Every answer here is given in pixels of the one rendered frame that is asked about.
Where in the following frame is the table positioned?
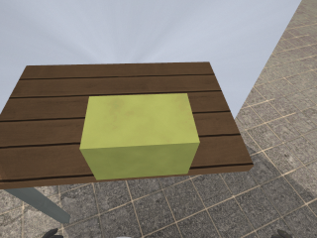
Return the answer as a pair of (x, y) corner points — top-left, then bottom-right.
(0, 61), (254, 224)

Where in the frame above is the left robot hand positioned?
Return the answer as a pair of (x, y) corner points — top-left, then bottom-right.
(42, 228), (63, 238)

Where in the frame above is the carton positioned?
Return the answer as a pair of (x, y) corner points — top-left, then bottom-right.
(79, 93), (200, 180)

